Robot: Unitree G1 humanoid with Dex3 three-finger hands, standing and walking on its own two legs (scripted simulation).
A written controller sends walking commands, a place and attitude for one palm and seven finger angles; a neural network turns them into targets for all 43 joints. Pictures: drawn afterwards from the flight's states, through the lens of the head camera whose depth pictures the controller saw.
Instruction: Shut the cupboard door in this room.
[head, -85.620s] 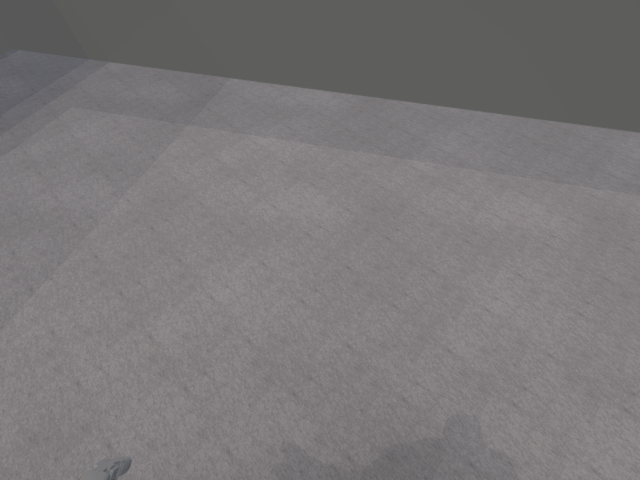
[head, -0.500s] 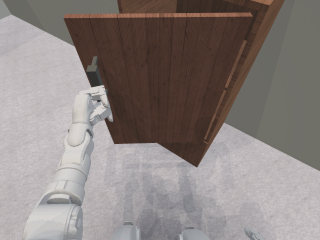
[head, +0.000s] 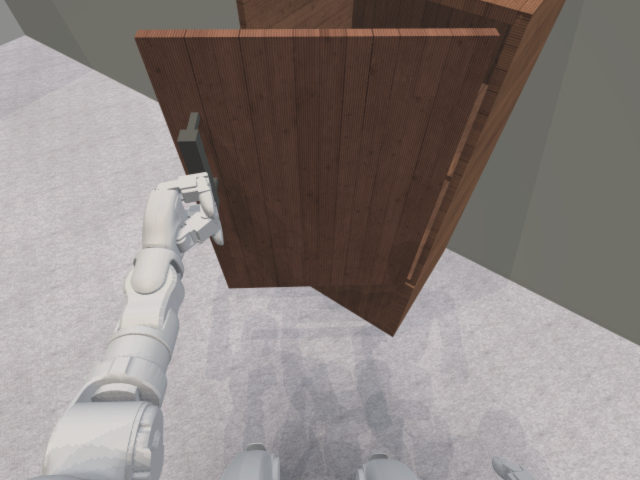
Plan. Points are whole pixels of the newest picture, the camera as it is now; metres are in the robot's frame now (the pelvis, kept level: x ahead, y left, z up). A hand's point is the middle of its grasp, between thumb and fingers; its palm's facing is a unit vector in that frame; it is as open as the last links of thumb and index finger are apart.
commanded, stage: push the door shut along its arc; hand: left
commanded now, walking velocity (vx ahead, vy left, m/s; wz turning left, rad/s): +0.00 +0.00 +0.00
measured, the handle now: (203, 164) +0.53 +0.17 +0.07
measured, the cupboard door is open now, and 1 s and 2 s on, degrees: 36 23 17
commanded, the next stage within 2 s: pull the fist back off the door in 1.52 s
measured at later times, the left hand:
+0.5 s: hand (219, 185) +0.49 +0.14 +0.07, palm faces -0.14 -0.99 -0.01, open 2.9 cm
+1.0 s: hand (240, 156) +0.54 +0.11 +0.08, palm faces -0.25 -0.97 -0.03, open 3.1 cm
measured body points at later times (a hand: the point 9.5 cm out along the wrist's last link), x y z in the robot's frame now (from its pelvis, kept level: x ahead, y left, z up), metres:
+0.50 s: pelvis +0.00 +0.01 -0.02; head +0.10 +0.02 +0.42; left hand +0.49 +0.19 +0.08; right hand +0.02 -0.26 -0.13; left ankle +0.05 +0.12 -0.67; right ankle +0.01 -0.11 -0.67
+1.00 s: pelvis -0.01 +0.02 -0.03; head +0.13 +0.03 +0.40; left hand +0.55 +0.17 +0.09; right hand -0.02 -0.25 -0.14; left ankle +0.05 +0.12 -0.67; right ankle +0.01 -0.11 -0.67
